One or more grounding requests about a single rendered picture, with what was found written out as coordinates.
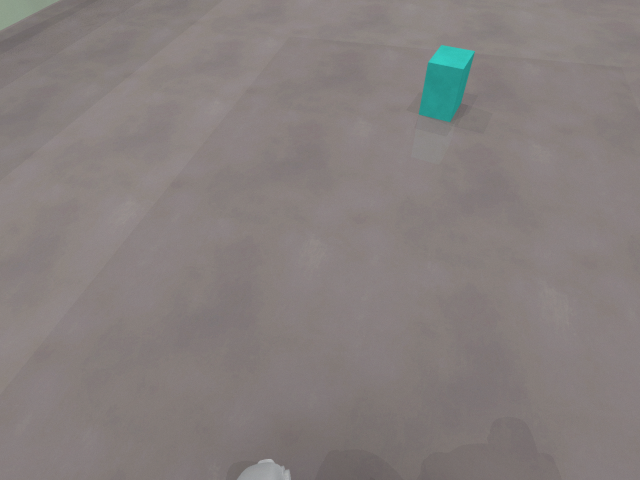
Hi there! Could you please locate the carton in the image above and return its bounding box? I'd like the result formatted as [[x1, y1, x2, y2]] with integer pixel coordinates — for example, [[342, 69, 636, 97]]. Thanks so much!
[[419, 45, 475, 122]]

